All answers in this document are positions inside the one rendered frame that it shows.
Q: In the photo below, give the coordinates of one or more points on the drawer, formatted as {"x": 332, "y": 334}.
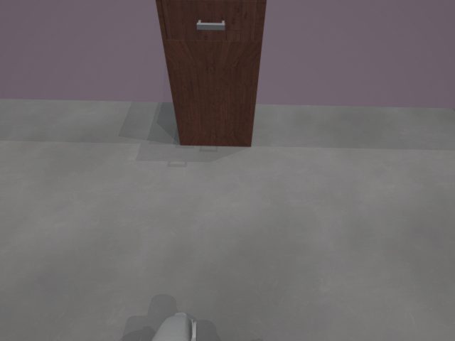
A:
{"x": 241, "y": 19}

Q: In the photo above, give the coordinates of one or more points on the robot left thigh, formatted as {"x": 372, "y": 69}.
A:
{"x": 177, "y": 328}

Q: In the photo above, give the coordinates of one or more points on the handle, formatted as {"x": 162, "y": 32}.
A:
{"x": 210, "y": 26}

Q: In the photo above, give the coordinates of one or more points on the cabinet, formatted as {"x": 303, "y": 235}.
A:
{"x": 213, "y": 86}

